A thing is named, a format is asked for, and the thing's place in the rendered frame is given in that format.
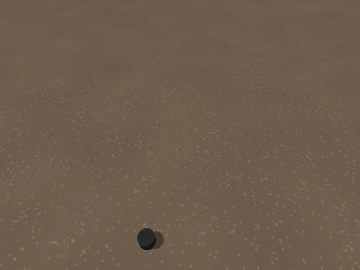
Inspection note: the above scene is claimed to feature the tin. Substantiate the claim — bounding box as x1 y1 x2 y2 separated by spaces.
137 228 156 250

